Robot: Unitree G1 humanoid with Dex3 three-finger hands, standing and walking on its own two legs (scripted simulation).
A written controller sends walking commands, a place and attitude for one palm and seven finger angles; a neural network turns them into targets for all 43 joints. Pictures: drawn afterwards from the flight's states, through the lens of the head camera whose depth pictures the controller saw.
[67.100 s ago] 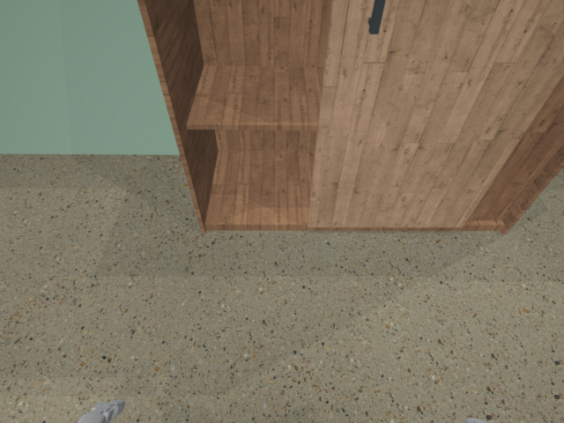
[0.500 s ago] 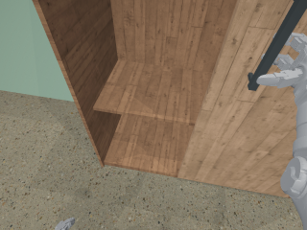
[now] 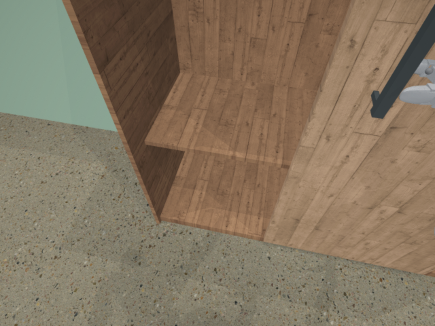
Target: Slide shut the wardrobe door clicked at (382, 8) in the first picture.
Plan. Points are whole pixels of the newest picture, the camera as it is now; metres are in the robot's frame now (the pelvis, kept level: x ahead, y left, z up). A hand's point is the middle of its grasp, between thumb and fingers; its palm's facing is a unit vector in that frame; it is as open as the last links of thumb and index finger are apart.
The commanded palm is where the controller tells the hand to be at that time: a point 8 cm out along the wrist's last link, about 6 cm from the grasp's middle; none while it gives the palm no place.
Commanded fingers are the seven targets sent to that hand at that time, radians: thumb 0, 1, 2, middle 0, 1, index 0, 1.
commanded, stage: slide the fingers in behind the handle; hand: right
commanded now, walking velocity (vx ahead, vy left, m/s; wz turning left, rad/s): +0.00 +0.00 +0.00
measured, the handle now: (409, 51) +0.54 -0.20 +0.25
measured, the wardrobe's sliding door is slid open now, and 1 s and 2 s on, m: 0.51 0.51 0.51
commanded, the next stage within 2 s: grip the handle and tug to test in 1.84 s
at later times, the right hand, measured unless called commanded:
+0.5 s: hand (429, 77) +0.49 -0.22 +0.24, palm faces +0.03 +1.00 +0.01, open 13.9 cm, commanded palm +0.46 -0.27 +0.24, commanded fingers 0.00 0.50 -0.30 0.30 1.20 0.30 1.20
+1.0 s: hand (396, 67) +0.49 -0.17 +0.25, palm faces +0.03 +1.00 +0.02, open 14.0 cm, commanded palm +0.47 -0.23 +0.24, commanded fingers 0.00 0.50 -0.30 0.30 1.20 0.30 1.20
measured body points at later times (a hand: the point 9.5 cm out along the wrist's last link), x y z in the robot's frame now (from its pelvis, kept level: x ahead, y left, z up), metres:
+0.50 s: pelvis +0.00 -0.01 +0.00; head +0.03 -0.01 +0.45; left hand +0.02 +0.26 -0.11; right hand +0.48 -0.28 +0.24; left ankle -0.03 +0.12 -0.73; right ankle +0.01 -0.11 -0.73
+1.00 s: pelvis +0.00 +0.00 +0.00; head +0.03 +0.01 +0.45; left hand +0.06 +0.27 -0.11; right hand +0.48 -0.23 +0.25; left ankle -0.03 +0.12 -0.73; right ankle +0.01 -0.11 -0.73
